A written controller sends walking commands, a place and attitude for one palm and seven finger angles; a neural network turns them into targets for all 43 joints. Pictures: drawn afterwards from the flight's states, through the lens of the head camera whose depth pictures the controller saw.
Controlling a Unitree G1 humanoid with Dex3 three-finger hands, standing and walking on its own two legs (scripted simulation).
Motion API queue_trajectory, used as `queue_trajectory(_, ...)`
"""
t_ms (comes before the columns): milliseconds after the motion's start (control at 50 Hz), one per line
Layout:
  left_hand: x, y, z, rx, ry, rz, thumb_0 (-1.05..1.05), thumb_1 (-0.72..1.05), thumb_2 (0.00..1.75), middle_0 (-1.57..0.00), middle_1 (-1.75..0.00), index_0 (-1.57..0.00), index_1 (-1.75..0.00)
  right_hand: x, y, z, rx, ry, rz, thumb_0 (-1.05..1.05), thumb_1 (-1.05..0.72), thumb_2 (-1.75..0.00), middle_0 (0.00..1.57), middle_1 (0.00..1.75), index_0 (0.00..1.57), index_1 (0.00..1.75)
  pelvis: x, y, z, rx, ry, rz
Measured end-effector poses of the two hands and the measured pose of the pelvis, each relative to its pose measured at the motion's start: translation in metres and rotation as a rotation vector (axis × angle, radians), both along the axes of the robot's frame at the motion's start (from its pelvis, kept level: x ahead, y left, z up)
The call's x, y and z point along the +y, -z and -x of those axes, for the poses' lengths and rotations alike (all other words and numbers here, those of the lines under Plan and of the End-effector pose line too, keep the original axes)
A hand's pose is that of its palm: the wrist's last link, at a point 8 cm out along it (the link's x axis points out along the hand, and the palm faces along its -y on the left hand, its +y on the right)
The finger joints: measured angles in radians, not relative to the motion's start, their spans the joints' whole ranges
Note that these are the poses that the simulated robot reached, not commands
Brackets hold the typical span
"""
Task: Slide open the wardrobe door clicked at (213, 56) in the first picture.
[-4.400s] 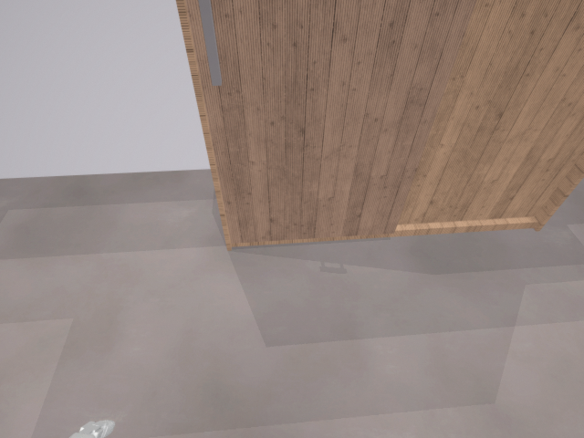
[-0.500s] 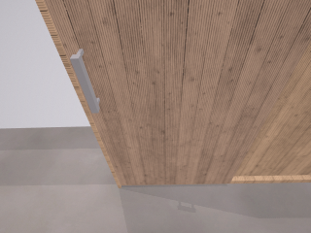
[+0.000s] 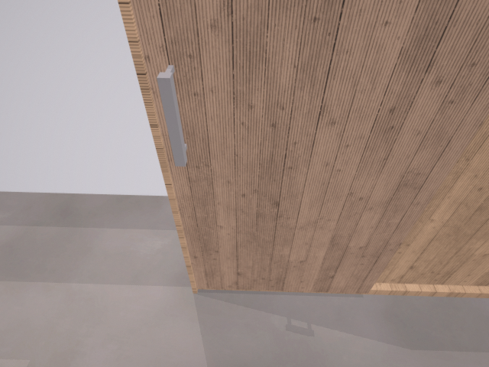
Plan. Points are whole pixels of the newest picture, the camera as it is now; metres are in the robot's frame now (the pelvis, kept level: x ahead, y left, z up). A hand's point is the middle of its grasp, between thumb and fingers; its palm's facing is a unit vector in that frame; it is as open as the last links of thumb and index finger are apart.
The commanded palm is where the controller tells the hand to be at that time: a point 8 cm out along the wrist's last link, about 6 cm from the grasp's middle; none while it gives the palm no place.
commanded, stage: come to a stop and stand still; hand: left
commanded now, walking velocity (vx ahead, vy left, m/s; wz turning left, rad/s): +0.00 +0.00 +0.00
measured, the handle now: (176, 118) +0.56 +0.19 +0.13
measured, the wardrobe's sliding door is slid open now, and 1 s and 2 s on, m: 0.00 0.00 0.00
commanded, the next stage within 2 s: look again from close up in 0.68 s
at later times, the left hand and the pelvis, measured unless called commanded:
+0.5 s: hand out of the picture +0.02 +0.24 -0.15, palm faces -0.03 -0.94 -0.33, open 7.4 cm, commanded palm none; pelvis -0.03 -0.01 +0.01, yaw +0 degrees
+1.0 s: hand out of the picture +0.03 +0.20 -0.15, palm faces -0.01 -0.96 -0.29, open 7.4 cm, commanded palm none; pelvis -0.02 -0.02 +0.01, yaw +0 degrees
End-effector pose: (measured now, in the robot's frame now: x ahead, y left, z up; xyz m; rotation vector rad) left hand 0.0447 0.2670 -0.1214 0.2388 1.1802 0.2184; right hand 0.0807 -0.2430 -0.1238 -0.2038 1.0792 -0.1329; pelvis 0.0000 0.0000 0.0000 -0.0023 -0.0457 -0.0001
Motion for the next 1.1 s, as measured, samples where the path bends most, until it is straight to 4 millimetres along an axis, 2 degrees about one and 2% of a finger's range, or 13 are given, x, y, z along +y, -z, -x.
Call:
queue_trajectory(140,0.019,-0.015,-0.010,-0.069,0.035,-0.035,0.00,0.91,0.90,-0.20,-0.30,-0.20,-0.30,-0.015,-0.011,0.005,-0.017,-0.013,0.045,0.01,-0.91,-0.89,0.21,0.30,0.20,0.30,0.005,-0.004,0.014,-0.009,0.002,-0.002)
queue_trajectory(280,0.027,-0.019,0.001,-0.037,0.057,-0.052,0.00,0.91,0.90,-0.20,-0.30,-0.20,-0.30,-0.041,-0.018,0.031,0.037,0.007,0.093,0.01,-0.91,-0.89,0.21,0.30,0.20,0.30,0.004,-0.008,0.023,-0.006,0.002,-0.005)
queue_trajectory(420,0.021,-0.015,0.021,0.032,0.055,-0.048,0.01,0.91,0.90,-0.20,-0.30,-0.20,-0.30,-0.057,-0.016,0.059,0.124,0.030,0.109,0.01,-0.91,-0.89,0.21,0.30,0.20,0.30,-0.003,-0.010,0.027,-0.002,0.000,-0.006)
queue_trajectory(580,0.004,-0.009,0.034,0.088,0.047,-0.022,0.01,0.91,0.90,-0.20,-0.30,-0.20,-0.30,-0.058,-0.010,0.076,0.196,0.040,0.085,0.01,-0.91,-0.89,0.21,0.30,0.20,0.30,-0.012,-0.011,0.027,0.000,-0.002,-0.005)
queue_trajectory(820,-0.018,-0.006,0.027,0.084,0.039,0.003,0.01,0.91,0.90,-0.20,-0.30,-0.20,-0.30,-0.048,-0.003,0.068,0.208,0.034,0.039,0.01,-0.91,-0.89,0.21,0.30,0.20,0.30,-0.021,-0.013,0.023,0.004,-0.005,-0.003)
queue_trajectory(1100,-0.024,-0.008,0.015,0.066,0.033,0.005,0.00,0.91,0.90,-0.20,-0.30,-0.20,-0.30,-0.050,-0.005,0.049,0.188,0.024,0.038,0.01,-0.91,-0.89,0.21,0.30,0.20,0.30,-0.026,-0.014,0.017,0.003,-0.006,-0.002)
